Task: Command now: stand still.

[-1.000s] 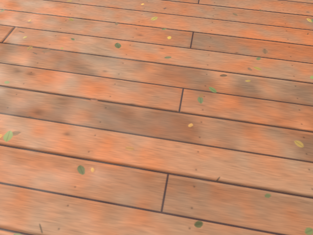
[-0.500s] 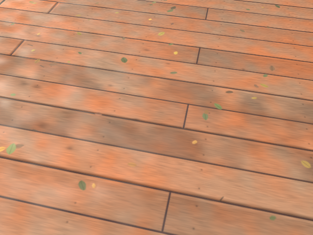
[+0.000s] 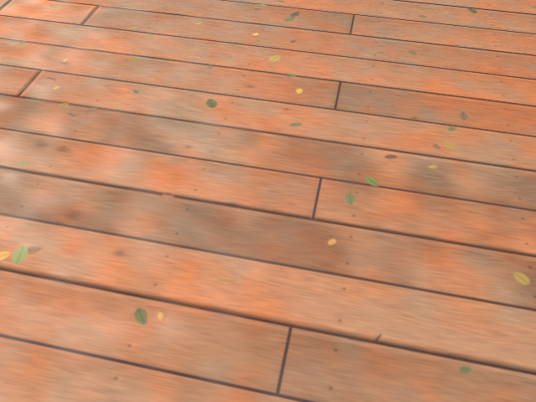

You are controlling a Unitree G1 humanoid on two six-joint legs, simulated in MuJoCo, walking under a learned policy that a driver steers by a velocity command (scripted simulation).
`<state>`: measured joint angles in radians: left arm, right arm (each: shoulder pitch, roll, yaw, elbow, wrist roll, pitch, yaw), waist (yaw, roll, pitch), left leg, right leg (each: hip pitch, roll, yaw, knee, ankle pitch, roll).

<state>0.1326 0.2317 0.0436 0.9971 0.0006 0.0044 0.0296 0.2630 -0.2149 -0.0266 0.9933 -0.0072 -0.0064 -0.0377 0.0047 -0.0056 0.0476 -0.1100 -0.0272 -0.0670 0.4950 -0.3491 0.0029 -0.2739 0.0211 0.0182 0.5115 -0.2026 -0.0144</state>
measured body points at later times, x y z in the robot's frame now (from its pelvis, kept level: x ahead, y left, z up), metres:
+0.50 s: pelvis +0.00 +0.00 +0.00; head +0.01 +0.00 +0.45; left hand +0.06 +0.25 -0.15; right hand -0.01 -0.24 -0.15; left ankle -0.05 +0.12 -0.73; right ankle +0.05 -0.11 -0.73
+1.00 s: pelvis +0.00 +0.00 +0.00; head +0.01 +0.00 +0.45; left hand +0.05 +0.25 -0.15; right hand -0.03 -0.23 -0.15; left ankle -0.05 +0.12 -0.73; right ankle +0.05 -0.11 -0.73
